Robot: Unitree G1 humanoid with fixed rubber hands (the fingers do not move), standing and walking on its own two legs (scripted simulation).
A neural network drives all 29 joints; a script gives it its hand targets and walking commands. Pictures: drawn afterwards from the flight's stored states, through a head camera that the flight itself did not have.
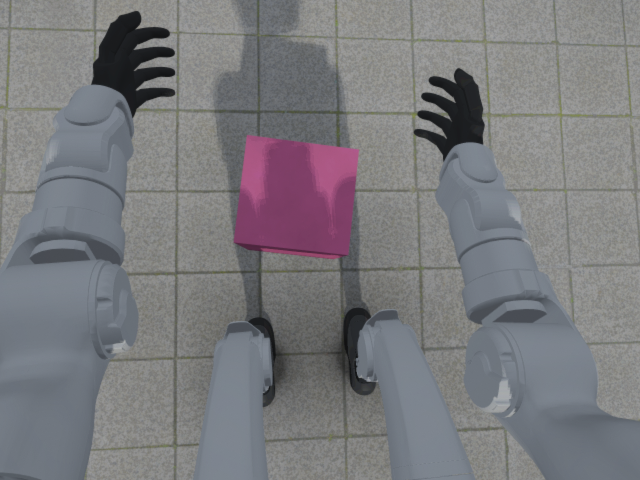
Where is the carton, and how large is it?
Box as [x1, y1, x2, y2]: [234, 135, 358, 258]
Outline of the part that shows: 247,135 234,242 248,249 327,258 335,258 346,255 348,253 358,149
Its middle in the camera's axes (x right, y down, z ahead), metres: -0.05 -0.08 +0.84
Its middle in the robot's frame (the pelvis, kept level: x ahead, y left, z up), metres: +0.48 +0.01 -0.49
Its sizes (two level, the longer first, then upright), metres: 0.210 0.200 0.250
